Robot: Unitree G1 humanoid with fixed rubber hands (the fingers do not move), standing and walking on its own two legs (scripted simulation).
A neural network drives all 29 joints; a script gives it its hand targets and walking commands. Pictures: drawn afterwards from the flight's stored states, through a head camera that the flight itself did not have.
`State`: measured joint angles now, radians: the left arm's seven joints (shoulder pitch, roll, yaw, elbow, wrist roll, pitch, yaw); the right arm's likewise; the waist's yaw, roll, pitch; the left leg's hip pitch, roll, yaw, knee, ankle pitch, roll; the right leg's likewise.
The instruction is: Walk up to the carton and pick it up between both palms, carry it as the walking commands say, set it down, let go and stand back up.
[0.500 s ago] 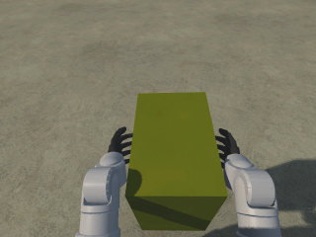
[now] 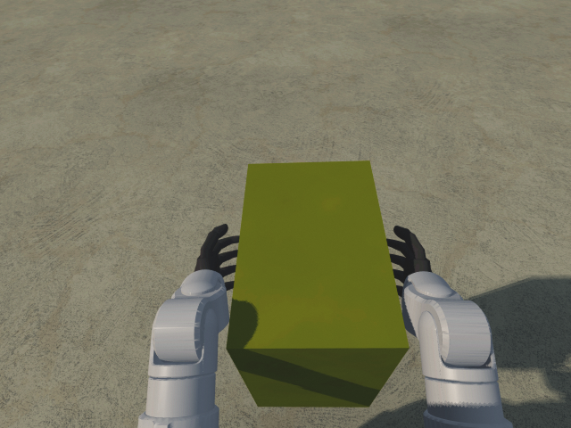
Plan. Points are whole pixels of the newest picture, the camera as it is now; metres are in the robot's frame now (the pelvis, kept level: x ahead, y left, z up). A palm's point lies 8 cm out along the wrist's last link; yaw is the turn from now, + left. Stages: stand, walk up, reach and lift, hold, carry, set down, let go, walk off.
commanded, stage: carry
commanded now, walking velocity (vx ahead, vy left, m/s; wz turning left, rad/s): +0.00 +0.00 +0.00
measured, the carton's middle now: (310, 290) +0.30 +0.00 +0.02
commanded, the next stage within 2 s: hold in 1.08 s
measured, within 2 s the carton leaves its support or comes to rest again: neither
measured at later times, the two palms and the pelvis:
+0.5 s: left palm (213, 266) +0.30 +0.14 +0.08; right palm (408, 269) +0.30 -0.13 +0.08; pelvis +0.02 +0.00 +0.00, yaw +0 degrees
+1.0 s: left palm (216, 266) +0.31 +0.14 +0.07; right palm (405, 270) +0.31 -0.13 +0.07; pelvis +0.02 +0.00 +0.00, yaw +0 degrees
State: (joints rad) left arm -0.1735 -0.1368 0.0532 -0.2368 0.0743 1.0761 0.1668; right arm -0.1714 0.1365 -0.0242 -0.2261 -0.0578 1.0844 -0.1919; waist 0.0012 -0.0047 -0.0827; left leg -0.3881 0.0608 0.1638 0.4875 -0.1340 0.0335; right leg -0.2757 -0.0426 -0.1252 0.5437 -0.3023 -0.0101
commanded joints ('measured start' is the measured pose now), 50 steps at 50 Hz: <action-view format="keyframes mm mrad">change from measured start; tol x2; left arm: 1 -335 -943 -531 -63 -246 -18 -159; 9 -363 -921 -494 10 -220 -64 -172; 35 -341 -847 -440 36 -201 -132 -144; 50 -353 -816 -404 124 -170 -187 -154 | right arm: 1 -368 971 522 -86 244 -36 155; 9 -388 962 482 -10 212 -81 167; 36 -363 880 425 20 182 -155 143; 50 -374 848 393 103 149 -209 154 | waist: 1 0 2 -222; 50 -2 7 -228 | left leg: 1 197 99 -101 -47 86 33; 12 203 99 -103 -54 76 37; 30 216 102 -99 -46 130 43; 50 209 104 -96 -57 103 42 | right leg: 1 -18 -108 74 -102 130 -20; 12 -6 -102 70 -102 109 -20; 31 22 -104 64 -101 166 -19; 50 27 -102 67 -110 147 -21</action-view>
